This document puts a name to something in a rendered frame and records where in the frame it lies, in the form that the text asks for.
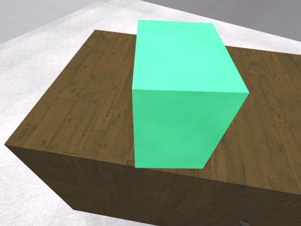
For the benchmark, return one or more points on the carton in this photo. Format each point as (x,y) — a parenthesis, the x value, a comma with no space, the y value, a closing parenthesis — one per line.
(186,91)

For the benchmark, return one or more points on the pedestal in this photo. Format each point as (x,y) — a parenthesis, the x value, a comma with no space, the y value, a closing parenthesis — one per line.
(79,140)

